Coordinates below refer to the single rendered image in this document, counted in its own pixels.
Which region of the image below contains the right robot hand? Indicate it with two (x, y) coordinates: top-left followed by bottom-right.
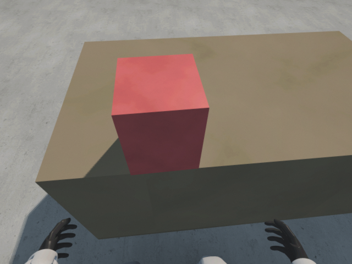
(265, 219), (309, 263)

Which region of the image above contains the left robot hand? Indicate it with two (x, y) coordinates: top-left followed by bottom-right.
(39, 218), (77, 259)

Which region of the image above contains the carton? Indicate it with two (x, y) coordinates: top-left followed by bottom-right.
(111, 54), (209, 175)

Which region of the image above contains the left robot forearm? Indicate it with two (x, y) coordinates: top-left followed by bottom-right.
(25, 249), (58, 264)

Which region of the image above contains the pedestal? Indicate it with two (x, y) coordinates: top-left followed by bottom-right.
(35, 31), (352, 239)

